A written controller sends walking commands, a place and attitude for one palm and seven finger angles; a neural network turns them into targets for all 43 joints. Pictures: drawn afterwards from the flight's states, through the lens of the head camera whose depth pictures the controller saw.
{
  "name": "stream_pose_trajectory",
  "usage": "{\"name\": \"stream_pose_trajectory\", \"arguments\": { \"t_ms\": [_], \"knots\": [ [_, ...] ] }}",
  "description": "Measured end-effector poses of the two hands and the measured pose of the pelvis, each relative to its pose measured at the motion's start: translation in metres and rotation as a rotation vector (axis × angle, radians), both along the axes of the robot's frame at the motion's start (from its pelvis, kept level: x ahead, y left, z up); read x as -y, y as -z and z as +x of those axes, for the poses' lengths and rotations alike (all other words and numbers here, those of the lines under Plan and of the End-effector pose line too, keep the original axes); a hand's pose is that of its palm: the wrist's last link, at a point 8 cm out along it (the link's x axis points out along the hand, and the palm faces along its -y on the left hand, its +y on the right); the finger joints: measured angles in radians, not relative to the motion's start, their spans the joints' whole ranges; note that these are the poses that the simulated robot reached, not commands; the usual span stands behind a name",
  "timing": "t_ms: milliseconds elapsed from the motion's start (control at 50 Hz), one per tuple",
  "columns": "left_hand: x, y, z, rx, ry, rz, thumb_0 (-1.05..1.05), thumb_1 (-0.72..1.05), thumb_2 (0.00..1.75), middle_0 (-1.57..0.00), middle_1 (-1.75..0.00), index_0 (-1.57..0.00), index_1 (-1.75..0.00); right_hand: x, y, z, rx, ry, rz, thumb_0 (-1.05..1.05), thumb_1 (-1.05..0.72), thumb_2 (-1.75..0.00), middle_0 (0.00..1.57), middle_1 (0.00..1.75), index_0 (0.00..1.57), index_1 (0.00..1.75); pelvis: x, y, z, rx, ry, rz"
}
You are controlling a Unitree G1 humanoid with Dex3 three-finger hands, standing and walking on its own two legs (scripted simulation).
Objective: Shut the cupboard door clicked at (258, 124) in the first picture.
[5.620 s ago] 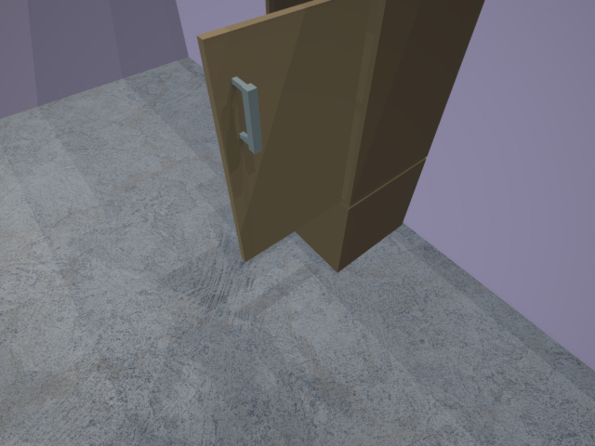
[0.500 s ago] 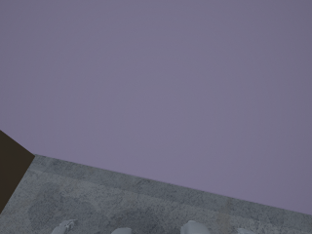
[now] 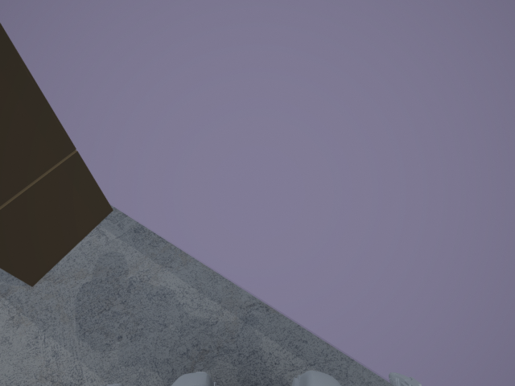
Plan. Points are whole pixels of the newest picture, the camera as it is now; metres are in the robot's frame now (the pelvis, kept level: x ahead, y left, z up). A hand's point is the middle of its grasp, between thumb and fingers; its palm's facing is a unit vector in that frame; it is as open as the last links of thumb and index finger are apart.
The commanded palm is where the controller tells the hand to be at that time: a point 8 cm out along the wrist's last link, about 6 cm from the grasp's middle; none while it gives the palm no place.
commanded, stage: turn to face it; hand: left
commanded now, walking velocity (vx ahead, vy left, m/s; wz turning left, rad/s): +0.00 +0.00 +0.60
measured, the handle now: out of the picture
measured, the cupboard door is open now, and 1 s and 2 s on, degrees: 90 90 90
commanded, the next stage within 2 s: take the last steps up to it in 1.72 s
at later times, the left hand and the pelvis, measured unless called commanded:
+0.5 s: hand out of the picture +0.04 +0.17 -0.15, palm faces +0.29 -0.92 -0.24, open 7.4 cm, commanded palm none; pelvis +0.02 -0.04 +0.01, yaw +19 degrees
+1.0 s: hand out of the picture +0.02 +0.20 -0.14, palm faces +0.55 -0.78 -0.30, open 7.4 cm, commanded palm none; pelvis +0.05 -0.05 +0.00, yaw +35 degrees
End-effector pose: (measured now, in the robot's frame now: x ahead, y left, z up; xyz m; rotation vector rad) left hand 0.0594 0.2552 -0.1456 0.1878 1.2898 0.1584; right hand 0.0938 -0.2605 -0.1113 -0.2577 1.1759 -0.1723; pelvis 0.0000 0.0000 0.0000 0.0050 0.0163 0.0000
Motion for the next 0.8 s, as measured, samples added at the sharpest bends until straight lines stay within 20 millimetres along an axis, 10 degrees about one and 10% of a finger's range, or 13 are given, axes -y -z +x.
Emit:
{"name": "stream_pose_trajectory", "arguments": {
  "t_ms": [260,400,640,800],
  "knots": [
    [0.011,-0.034,0.015,0.147,-0.113,0.072,0.00,0.90,0.90,-0.20,-0.29,-0.20,-0.30,0.015,0.014,0.017,-0.078,-0.100,0.046,0.01,-0.90,-0.90,0.20,0.30,0.21,0.30,0.033,-0.006,0.011,-0.006,-0.155,-0.009],
    [0.035,-0.040,-0.017,0.113,-0.196,0.074,0.00,0.90,0.90,-0.20,-0.30,-0.20,-0.30,0.023,0.016,0.050,-0.090,-0.171,0.060,0.01,-0.90,-0.90,0.20,0.29,0.20,0.30,0.042,-0.011,0.017,0.006,-0.255,0.012],
    [0.023,0.003,-0.094,0.001,-0.418,-0.009,0.00,0.90,0.90,-0.20,-0.30,-0.20,-0.30,-0.042,0.003,0.124,0.010,-0.416,0.006,0.01,-0.90,-0.90,0.20,0.29,0.20,0.30,0.017,0.004,0.021,0.004,-0.413,0.008],
    [0.005,-0.020,-0.092,0.041,-0.494,0.038,0.01,0.91,0.90,-0.20,-0.29,-0.20,-0.30,-0.057,-0.005,0.126,-0.021,-0.487,0.004,0.01,-0.90,-0.90,0.20,0.29,0.20,0.30,0.019,-0.011,0.026,0.003,-0.489,-0.019]
  ]
}}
